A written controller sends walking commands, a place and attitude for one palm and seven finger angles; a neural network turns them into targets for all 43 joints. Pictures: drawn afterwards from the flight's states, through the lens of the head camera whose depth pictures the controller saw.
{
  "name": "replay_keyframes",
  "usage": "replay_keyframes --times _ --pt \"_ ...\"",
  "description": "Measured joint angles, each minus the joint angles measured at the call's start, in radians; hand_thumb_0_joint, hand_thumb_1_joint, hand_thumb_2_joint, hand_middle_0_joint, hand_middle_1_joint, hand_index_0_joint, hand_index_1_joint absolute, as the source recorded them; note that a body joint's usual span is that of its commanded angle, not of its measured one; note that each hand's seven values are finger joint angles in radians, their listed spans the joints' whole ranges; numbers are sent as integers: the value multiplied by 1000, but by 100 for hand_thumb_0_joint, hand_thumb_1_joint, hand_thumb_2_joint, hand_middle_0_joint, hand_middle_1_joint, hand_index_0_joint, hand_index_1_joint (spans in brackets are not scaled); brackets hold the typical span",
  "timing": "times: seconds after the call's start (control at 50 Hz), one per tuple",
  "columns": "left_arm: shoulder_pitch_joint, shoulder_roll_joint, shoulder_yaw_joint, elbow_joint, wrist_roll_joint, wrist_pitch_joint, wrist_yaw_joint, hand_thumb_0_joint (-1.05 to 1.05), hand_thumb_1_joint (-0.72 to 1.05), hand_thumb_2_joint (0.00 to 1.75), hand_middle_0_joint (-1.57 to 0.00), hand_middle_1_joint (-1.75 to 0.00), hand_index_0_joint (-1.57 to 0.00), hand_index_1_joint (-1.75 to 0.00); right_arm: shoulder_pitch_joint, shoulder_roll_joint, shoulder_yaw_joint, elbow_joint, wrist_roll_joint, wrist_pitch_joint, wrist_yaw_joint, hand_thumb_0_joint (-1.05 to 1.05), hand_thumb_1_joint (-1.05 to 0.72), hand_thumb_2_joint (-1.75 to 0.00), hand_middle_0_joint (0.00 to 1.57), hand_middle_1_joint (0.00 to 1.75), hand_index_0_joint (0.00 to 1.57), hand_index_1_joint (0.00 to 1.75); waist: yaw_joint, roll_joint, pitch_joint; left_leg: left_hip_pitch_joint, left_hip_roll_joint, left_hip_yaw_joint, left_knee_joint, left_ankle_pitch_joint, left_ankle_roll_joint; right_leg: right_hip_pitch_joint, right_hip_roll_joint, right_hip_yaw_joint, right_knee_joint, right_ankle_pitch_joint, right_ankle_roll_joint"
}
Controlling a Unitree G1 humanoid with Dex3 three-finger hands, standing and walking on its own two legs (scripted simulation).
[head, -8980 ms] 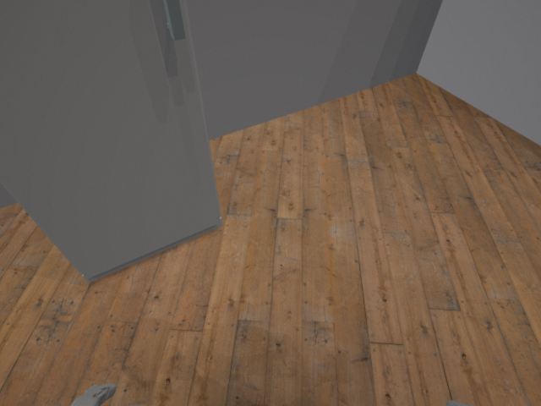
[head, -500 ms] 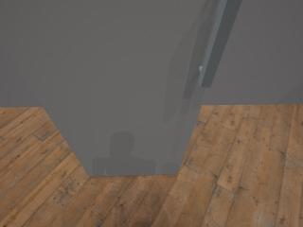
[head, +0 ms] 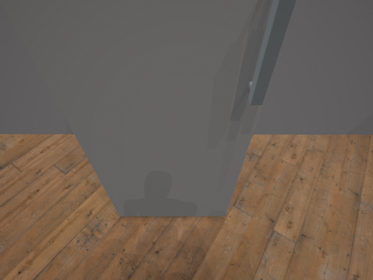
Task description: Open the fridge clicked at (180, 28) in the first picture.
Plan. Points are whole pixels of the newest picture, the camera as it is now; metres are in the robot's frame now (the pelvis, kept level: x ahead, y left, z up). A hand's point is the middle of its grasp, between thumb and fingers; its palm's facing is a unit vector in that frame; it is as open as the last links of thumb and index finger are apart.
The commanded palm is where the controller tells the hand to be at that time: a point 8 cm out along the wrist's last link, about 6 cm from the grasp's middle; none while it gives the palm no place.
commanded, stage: come to a stop and stand still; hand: right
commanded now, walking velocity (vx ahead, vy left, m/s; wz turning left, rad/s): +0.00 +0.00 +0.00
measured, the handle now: (268, 38) +0.51 -0.13 +0.27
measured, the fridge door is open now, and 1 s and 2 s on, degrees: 0 0 0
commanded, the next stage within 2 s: look again from close up in 0.58 s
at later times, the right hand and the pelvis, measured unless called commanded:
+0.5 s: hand out of the picture +0.05 -0.22 -0.17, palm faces -0.02 +0.97 -0.24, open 7.4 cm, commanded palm none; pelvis +0.02 -0.04 +0.00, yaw +1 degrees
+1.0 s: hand out of the picture +0.05 -0.22 -0.18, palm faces -0.03 +0.97 -0.22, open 7.4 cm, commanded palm none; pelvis +0.03 -0.03 +0.00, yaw +1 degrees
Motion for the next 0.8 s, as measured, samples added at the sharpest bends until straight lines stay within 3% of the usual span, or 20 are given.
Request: replay_keyframes --times 0.08,0.2,0.42,0.8 --pt "4 8 -1 -13 -3 2 -6 0 91 90 -20 -30 -19 -30 9 11 9 -2 -5 -16 -13 1 -91 -90 20 30 20 30 -1 -25 6 -12 -8 0 2 3 -6 -34 -8 3 50 -27 1" --pt "11 35 1 -70 1 -15 -14 0 91 90 -20 -30 -19 -30 29 10 16 -9 -4 -21 -12 1 -91 -90 21 30 20 30 27 -61 -18 -38 12 -10 80 -48 -22 -59 12 -3 127 -76 -31" --pt "-18 63 -5 -76 1 -26 -12 2 93 90 -20 -30 -20 -30 -9 -30 7 -53 -7 -21 -12 1 -91 -90 20 30 20 30 6 -49 -44 -27 54 -44 79 -61 -47 -13 53 -39 66 -66 -58" --pt "-97 90 -7 -56 -4 -36 -10 0 91 90 -20 -30 -20 -30 -37 -61 12 -27 -8 -11 1 1 -91 -90 20 30 20 30 -6 0 -8 20 48 -41 16 -46 -51 25 49 -36 23 -62 -52"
